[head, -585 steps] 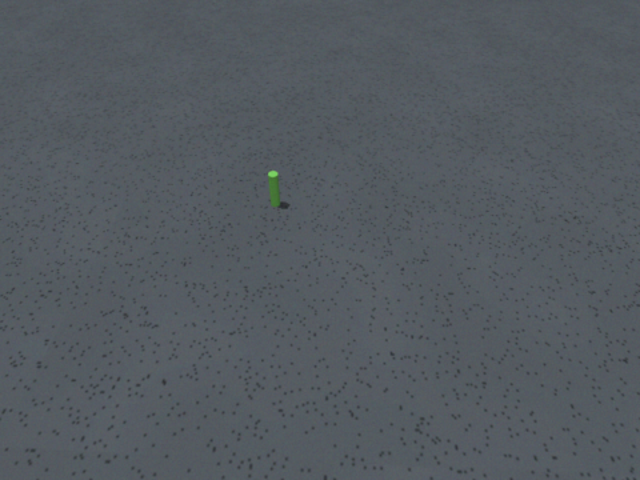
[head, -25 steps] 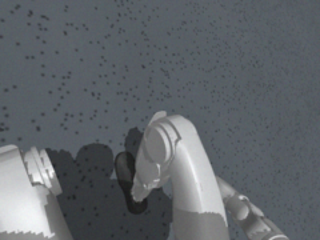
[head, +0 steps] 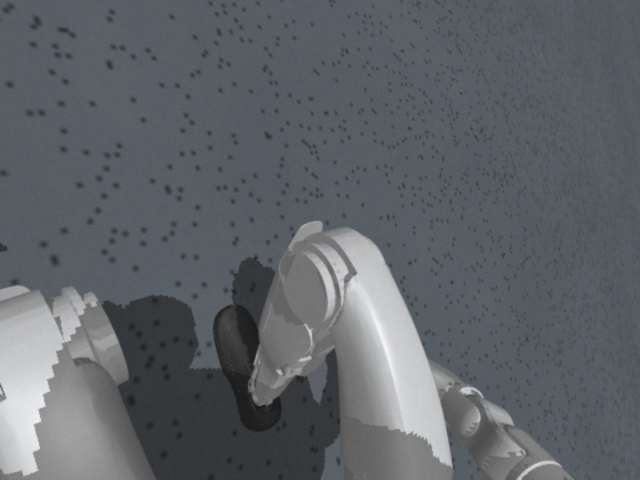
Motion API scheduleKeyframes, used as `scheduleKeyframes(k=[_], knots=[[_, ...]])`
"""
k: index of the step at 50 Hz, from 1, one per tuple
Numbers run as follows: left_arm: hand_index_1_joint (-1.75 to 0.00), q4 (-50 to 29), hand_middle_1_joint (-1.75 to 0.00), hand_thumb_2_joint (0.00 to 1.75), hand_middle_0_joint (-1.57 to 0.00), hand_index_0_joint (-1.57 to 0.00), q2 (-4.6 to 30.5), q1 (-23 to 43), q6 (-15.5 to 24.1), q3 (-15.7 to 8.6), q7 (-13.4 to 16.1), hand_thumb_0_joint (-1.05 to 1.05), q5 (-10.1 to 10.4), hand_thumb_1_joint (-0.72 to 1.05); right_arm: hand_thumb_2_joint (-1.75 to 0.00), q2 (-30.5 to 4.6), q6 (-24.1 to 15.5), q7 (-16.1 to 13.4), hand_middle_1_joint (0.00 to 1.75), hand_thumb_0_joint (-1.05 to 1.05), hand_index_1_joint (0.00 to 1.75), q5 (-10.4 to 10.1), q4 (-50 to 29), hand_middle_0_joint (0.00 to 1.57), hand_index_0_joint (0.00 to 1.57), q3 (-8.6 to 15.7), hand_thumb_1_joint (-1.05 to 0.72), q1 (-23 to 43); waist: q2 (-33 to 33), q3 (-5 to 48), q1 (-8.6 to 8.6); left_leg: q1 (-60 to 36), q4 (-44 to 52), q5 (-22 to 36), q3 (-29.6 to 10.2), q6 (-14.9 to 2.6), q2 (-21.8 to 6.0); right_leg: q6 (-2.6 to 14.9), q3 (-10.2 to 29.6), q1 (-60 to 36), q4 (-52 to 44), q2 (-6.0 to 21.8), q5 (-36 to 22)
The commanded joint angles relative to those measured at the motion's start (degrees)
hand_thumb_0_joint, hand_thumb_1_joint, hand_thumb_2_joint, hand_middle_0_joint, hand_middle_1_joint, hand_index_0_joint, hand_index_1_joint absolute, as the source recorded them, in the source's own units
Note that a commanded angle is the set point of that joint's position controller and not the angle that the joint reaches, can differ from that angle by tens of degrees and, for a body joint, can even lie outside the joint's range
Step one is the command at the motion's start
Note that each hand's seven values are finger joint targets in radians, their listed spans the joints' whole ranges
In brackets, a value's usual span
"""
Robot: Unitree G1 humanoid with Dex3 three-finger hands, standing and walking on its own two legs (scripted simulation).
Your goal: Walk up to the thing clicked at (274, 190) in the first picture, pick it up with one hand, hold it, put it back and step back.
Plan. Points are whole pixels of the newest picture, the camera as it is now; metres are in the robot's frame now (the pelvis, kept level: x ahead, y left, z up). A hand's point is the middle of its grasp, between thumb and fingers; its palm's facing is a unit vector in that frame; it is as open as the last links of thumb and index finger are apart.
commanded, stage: rest palm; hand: left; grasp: from the side
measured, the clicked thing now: out of the picture +0.49 +0.30 -0.21
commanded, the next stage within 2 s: close in 0.04 s
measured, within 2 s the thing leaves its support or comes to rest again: leaves its support in 1.40 s
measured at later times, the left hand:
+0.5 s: hand out of the picture +0.47 +0.31 -0.17, palm faces +0.35 -0.94 -0.03, open 13.9 cm
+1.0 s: hand out of the picture +0.48 +0.31 -0.16, palm faces +0.36 -0.93 -0.04, open 7.5 cm
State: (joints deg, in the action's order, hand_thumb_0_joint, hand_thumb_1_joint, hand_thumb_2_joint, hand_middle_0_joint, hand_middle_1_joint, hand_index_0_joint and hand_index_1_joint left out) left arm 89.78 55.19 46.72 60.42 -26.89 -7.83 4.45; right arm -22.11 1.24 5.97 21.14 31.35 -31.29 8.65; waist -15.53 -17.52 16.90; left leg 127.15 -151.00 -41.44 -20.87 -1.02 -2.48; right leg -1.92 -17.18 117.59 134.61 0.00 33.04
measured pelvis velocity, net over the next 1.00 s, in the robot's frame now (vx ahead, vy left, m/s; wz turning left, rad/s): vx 0.00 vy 0.00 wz -0.02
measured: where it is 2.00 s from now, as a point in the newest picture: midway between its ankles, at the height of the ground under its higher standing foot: (181, 434)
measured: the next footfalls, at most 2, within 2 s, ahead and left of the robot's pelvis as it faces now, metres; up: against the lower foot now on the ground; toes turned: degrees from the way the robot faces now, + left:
none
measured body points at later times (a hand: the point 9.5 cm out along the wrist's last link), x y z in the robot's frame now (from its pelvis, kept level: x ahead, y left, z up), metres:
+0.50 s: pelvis +0.00 +0.00 +0.01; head +0.24 +0.20 +0.32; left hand +0.44 +0.35 -0.16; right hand +0.16 -0.25 -0.03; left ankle +0.08 +0.12 -0.26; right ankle +0.15 -0.11 -0.26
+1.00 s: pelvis +0.00 +0.00 +0.01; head +0.25 +0.19 +0.32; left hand +0.45 +0.36 -0.16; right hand +0.15 -0.25 -0.02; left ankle +0.08 +0.12 -0.26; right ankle +0.15 -0.11 -0.26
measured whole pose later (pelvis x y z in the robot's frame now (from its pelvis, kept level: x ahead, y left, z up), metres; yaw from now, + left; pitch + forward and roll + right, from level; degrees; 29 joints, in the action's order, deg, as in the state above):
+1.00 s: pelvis +0.00 +0.00 +0.01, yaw -1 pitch +16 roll -20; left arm 92.9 58.9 51.7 60.7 -24.4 -1.3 1.4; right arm -20.9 3.7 6.3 21.9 32.2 -32.4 10.4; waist -15.7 -17.3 18.3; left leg 127.1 -148.9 -41.9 -21.6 -0.8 -2.5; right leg -2.1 -17.9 117.2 131.9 -0.5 33.3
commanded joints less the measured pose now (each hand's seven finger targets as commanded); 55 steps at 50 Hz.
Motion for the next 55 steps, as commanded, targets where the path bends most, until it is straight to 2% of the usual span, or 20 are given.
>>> scheduleKeyframes(k=[1,4,6,8,11,17,20,23,24,27,28,29,31,34,41,42,45,50,53,55], knots=[[-0.04,-6.8,-0.05,0.09,-0.04,-0.03,7.0,14.4,4.8,0.2,1.4,0.00,-0.5,-0.47,-0.91,-21.0,1.3,-0.9,0.30,0.00,0.30,0.4,0.3,0.20,0.20,6.3,-0.91,-2.6,34.4,29.5,9.36,-24.4,20.7,8.4,2.6,2.54,-2.7,1.59,-3.1,-12.9,-8.7,-3.9,-8.4],[-0.05,-6.8,-0.04,0.10,-0.03,-0.02,6.4,15.0,5.0,1.1,2.0,0.00,-0.5,-0.48,-0.91,-20.9,1.4,-0.8,0.30,0.00,0.30,0.5,0.3,0.20,0.20,6.1,-0.91,-2.2,34.0,29.2,9.71,-23.8,20.5,8.2,2.7,2.40,-2.6,1.59,-2.9,-13.1,-8.9,-4.0,-8.6],[-0.05,-6.8,-0.04,0.14,-0.06,-0.04,5.8,14.4,5.1,1.4,2.1,0.00,-0.3,-0.36,-0.90,-20.6,1.4,-0.7,0.30,0.00,0.30,0.7,0.4,0.20,0.20,6.0,-0.89,-2.1,34.0,30.2,9.76,-24.9,20.1,9.2,2.8,2.32,-2.6,1.48,-2.8,-13.9,-9.2,-4.0,-9.5],[-0.05,-6.3,-0.04,0.14,-0.06,-0.05,6.1,14.7,5.4,1.2,2.7,0.00,-0.5,-0.33,-0.90,-21.0,1.5,-0.7,0.30,0.00,0.30,0.9,0.7,0.20,0.20,6.0,-0.89,-2.2,34.6,30.5,10.09,-26.2,20.5,10.6,2.1,2.66,-2.9,1.52,-3.0,-13.7,-9.0,-4.0,-10.3],[-0.21,-6.3,-0.20,0.25,-0.24,-0.22,6.4,15.3,5.6,1.4,3.2,0.00,-0.6,-0.23,-0.90,-20.6,1.7,-0.7,0.30,0.00,0.30,0.8,0.7,0.20,0.20,5.6,-0.89,-1.5,34.3,29.6,9.83,-24.9,20.2,9.4,2.5,2.41,-2.7,1.56,-2.8,-13.7,-9.5,-4.1,-9.7],[-0.27,-6.1,-0.27,0.33,-0.30,-0.29,6.8,16.4,5.9,1.3,4.7,0.00,-1.2,-0.11,-0.90,-20.5,2.1,-0.6,0.30,0.00,0.30,1.2,1.0,0.20,0.20,5.4,-0.88,-1.8,34.9,30.0,10.52,-25.4,20.5,9.9,2.4,2.44,-2.8,1.57,-2.8,-14.4,-9.9,-4.2,-9.9],[-0.33,-5.3,-0.33,0.38,-0.36,-0.35,7.0,16.8,5.8,1.8,5.3,0.00,-1.4,-0.05,-0.90,-20.0,2.2,-0.5,0.30,0.00,0.30,1.0,0.9,0.20,0.20,5.4,-0.88,-1.2,33.6,28.6,10.31,-22.5,20.5,6.2,3.1,1.89,-2.4,1.67,-2.6,-13.9,-10.8,-4.4,-7.5],[-0.38,-5.3,-0.37,0.42,-0.41,-0.40,6.3,17.2,5.8,2.2,5.6,0.00,-1.6,0.03,-0.90,-20.3,2.3,-0.5,0.30,0.00,0.30,1.3,1.3,0.20,0.20,5.3,-0.88,-1.6,34.0,29.9,11.14,-24.0,20.7,7.5,2.6,2.11,-2.5,1.58,-2.9,-14.2,-10.8,-4.4,-8.6],[-0.38,-5.6,-0.38,0.44,-0.41,-0.40,6.8,17.2,5.8,2.2,5.6,0.00,-2.0,0.05,-0.89,-20.4,2.3,-0.5,0.30,0.00,0.30,1.1,1.2,0.20,0.20,5.6,-0.87,-1.3,34.4,29.2,10.55,-24.8,21.2,7.5,2.3,2.32,-2.8,1.70,-2.8,-13.0,-10.4,-4.2,-8.4],[-0.45,-4.8,-0.45,0.49,-0.49,-0.48,6.8,17.5,5.5,2.5,5.8,0.00,-2.5,0.15,-0.89,-20.5,2.6,-0.5,0.30,0.00,0.30,1.2,1.4,0.20,0.20,5.4,-0.87,-1.5,34.8,29.7,11.24,-26.1,21.5,9.8,1.5,2.60,-3.0,1.71,-3.2,-12.9,-10.2,-4.2,-9.7],[-0.48,-5.0,-0.48,0.53,-0.51,-0.50,7.0,17.3,5.5,2.7,5.9,0.00,-2.5,0.14,-0.89,-20.2,2.6,-0.5,0.30,0.00,0.30,1.1,1.3,0.20,0.20,5.4,-0.87,-1.2,35.1,29.7,10.75,-25.9,21.3,9.5,2.1,2.50,-2.9,1.78,-2.9,-13.3,-10.4,-4.3,-9.6],[-0.52,-4.6,-0.52,0.55,-0.56,-0.55,6.7,17.7,5.3,2.6,5.9,0.00,-2.5,0.17,-0.89,-20.4,2.8,-0.6,0.30,0.00,0.30,1.1,1.3,0.20,0.20,5.3,-0.87,-1.7,34.8,29.6,11.43,-26.1,21.5,9.5,1.6,2.55,-2.9,1.67,-3.2,-13.2,-10.4,-4.2,-9.7],[-0.55,-4.5,-0.55,0.59,-0.58,-0.58,7.3,17.8,5.3,2.5,6.1,0.00,-2.7,0.22,-0.89,-20.4,2.8,-0.6,0.30,0.00,0.30,1.1,1.4,0.20,0.20,5.4,-0.86,-1.1,35.0,28.9,10.96,-25.4,21.6,8.7,1.7,2.42,-2.9,1.71,-2.9,-12.8,-10.6,-4.1,-9.1],[-0.62,-4.6,-0.62,0.66,-0.65,-0.65,7.7,17.9,5.3,2.0,6.4,0.00,-2.5,0.31,-0.89,-20.2,3.1,-0.5,0.30,0.00,0.30,1.1,1.2,0.20,0.20,5.2,-0.86,-1.4,34.9,30.1,10.84,-26.4,21.3,10.7,1.9,2.46,-2.9,1.75,-2.8,-13.7,-10.6,-4.3,-10.3],[-0.81,-4.3,-0.82,0.84,-0.84,-0.83,8.4,18.1,4.9,1.6,6.7,0.00,-2.7,0.49,-0.89,-20.1,3.6,-0.7,0.30,0.00,0.30,1.2,1.5,0.20,0.20,5.0,-0.86,-1.8,34.4,30.8,11.39,-25.8,20.7,11.2,2.3,2.12,-3.0,1.61,-2.7,-15.0,-11.3,-4.4,-10.8],[-0.82,-4.3,-0.83,0.85,-0.85,-0.85,8.6,18.0,4.8,1.6,6.7,0.00,-2.7,0.51,-0.89,-19.9,3.6,-0.7,0.30,0.00,0.30,1.1,1.5,0.20,0.20,5.1,-0.85,-1.4,34.4,30.3,10.77,-25.0,20.6,10.7,2.8,1.98,-2.9,1.68,-2.3,-15.1,-11.5,-4.4,-10.5],[-0.93,-4.3,-0.93,0.94,-0.95,-0.95,8.7,18.0,4.6,1.2,6.7,0.00,-2.4,0.54,-0.89,-19.9,3.7,-0.7,0.30,0.00,0.30,1.1,1.3,0.20,0.20,5.1,-0.86,-1.9,33.6,31.2,10.99,-25.1,20.5,10.9,2.9,1.86,-2.9,1.69,-2.4,-15.9,-11.8,-4.6,-10.7],[-1.15,-4.7,-1.16,1.11,-1.14,-1.14,8.1,18.7,4.4,2.4,6.4,0.00,-3.3,0.57,-0.89,-20.1,3.7,-0.7,0.30,0.00,0.30,1.0,1.8,0.20,0.20,5.3,-0.87,-1.9,36.2,30.1,11.56,-26.9,22.1,10.0,1.7,2.61,-3.3,1.95,-3.1,-13.4,-11.0,-4.3,-9.5],[-1.27,-4.8,-1.25,1.20,-1.19,-1.18,7.4,19.3,4.0,3.3,6.3,0.00,-3.7,0.53,-0.90,-19.9,3.7,-0.8,0.30,0.00,0.30,1.1,2.0,0.20,0.20,5.4,-0.89,-1.7,36.3,30.3,11.59,-27.3,21.6,11.3,2.0,2.53,-3.2,1.93,-2.7,-13.4,-11.0,-4.2,-10.5],[-1.29,-5.6,-1.28,1.24,-1.21,-1.20,8.4,19.2,3.9,2.5,6.6,0.00,-3.2,0.58,-0.90,-19.9,3.7,-0.8,0.30,0.00,0.30,0.9,1.9,0.20,0.20,5.4,-0.89,-1.7,36.3,30.6,10.99,-27.0,21.3,11.7,2.3,2.39,-3.1,1.90,-2.5,-14.0,-11.1,-4.3,-10.8]])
